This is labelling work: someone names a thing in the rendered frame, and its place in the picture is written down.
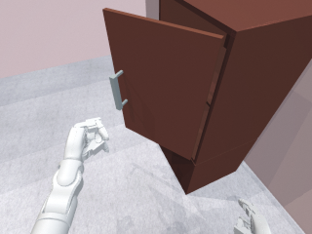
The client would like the robot left hand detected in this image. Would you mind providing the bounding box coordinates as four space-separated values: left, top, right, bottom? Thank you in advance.
63 117 109 163

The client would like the cupboard door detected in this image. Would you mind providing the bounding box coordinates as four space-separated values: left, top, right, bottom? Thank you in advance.
102 8 224 160

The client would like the left robot forearm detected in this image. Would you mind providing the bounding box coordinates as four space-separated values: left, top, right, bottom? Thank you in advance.
30 159 85 234

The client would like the robot right hand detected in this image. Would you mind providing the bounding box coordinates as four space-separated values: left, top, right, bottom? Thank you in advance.
234 198 272 234

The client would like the handle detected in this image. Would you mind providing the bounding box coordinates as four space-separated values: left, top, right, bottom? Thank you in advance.
109 70 128 111

